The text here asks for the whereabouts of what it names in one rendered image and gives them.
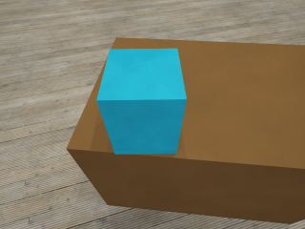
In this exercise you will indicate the pedestal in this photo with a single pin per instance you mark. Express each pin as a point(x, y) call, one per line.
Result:
point(241, 150)

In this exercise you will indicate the carton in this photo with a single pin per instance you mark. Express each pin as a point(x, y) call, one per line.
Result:
point(142, 100)

